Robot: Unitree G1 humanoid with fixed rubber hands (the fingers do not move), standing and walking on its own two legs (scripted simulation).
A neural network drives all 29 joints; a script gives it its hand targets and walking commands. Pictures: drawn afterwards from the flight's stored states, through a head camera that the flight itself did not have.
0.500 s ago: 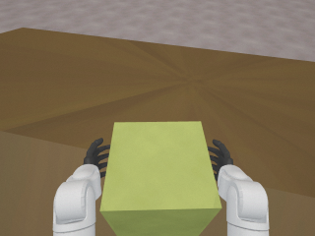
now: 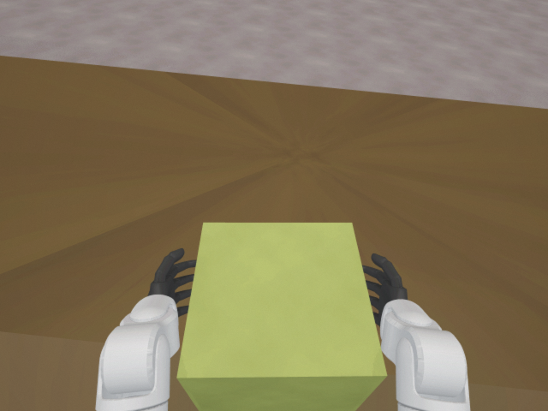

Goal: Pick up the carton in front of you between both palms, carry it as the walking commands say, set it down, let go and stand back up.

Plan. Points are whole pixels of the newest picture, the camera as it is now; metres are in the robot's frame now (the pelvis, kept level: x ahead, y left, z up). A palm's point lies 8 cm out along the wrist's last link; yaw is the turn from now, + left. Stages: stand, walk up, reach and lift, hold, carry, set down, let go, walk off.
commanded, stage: carry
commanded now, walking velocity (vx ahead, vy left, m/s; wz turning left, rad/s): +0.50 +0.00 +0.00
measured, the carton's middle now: (277, 328) +0.26 -0.01 -0.01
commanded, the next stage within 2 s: none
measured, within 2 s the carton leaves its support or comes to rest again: neither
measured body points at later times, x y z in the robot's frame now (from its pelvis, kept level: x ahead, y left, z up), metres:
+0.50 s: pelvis +0.32 -0.05 -0.01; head +0.38 -0.06 +0.43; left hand +0.68 +0.13 +0.09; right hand +0.70 -0.18 +0.08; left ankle +0.35 +0.10 -0.67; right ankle +0.32 -0.10 -0.75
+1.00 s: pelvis +0.65 +0.00 -0.04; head +0.75 +0.01 +0.40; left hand +1.04 +0.14 +0.02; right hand +1.02 -0.17 +0.03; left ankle +0.62 +0.03 -0.77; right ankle +0.68 -0.16 -0.71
